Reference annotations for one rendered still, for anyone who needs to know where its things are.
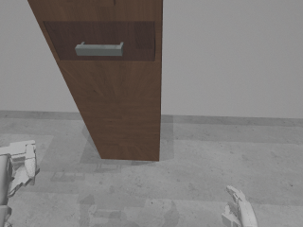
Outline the cabinet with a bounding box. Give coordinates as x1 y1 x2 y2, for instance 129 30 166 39
27 0 163 162

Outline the robot left forearm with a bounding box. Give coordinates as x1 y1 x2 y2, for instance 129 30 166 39
0 205 12 227

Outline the right robot hand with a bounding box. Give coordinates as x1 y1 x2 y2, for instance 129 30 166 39
222 185 259 227

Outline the left robot hand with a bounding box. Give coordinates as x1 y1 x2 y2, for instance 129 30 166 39
0 140 40 206

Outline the drawer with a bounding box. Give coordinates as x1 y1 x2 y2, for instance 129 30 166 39
45 21 156 61

